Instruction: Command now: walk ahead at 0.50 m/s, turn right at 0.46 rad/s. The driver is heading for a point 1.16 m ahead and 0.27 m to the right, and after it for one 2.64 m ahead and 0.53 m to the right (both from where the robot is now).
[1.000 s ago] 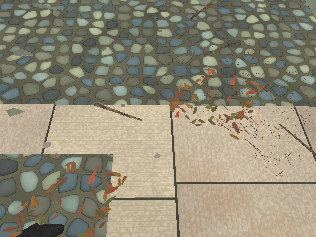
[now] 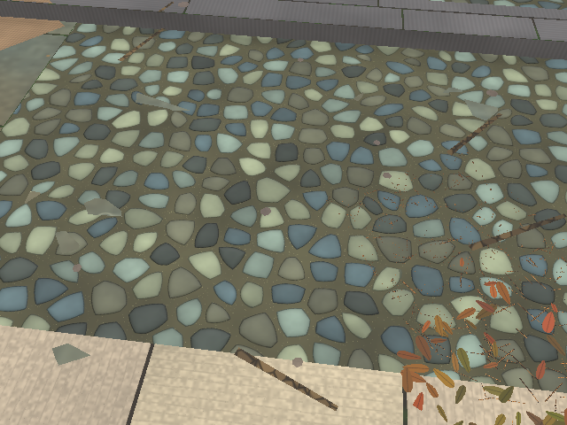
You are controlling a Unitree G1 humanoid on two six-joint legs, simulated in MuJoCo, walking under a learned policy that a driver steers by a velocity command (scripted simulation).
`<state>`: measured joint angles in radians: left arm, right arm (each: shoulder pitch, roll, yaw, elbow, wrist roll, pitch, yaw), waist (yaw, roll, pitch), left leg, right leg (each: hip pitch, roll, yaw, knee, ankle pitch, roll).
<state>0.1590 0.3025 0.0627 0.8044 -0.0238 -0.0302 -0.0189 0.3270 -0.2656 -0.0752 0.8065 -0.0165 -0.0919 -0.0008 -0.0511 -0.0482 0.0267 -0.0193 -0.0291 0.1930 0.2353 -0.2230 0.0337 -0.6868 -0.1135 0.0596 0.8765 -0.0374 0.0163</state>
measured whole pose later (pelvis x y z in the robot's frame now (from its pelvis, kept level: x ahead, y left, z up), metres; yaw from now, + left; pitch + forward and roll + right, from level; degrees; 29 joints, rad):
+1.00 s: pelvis +0.55 -0.12 +0.00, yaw -30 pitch +2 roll +2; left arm 0.15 0.29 0.05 0.67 -0.01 -0.05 -0.01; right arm 0.36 -0.27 -0.05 0.86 0.01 -0.09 0.02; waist -0.08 -0.04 0.02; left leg -0.09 -0.04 0.03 0.26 -0.21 0.03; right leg -0.63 -0.09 0.05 0.79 -0.14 0.00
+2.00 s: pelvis +1.04 -0.31 +0.00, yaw +0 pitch +2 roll +0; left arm 0.06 0.30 0.05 0.70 0.01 -0.09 0.00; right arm 0.32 -0.28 -0.07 0.73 0.02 -0.04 0.00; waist -0.06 -0.03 0.04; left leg -0.16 -0.11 -0.10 0.35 -0.20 0.09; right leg -0.65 -0.09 0.10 0.74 -0.07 0.07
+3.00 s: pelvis +1.56 -0.27 +0.00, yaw -5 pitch +1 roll +3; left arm 0.14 0.31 0.06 0.73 -0.02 -0.03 -0.03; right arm 0.32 -0.28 -0.08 0.83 -0.01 -0.09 0.00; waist -0.07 -0.05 0.03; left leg 0.01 -0.02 0.19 0.22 -0.25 0.01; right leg -0.68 -0.11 0.04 0.79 -0.01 0.01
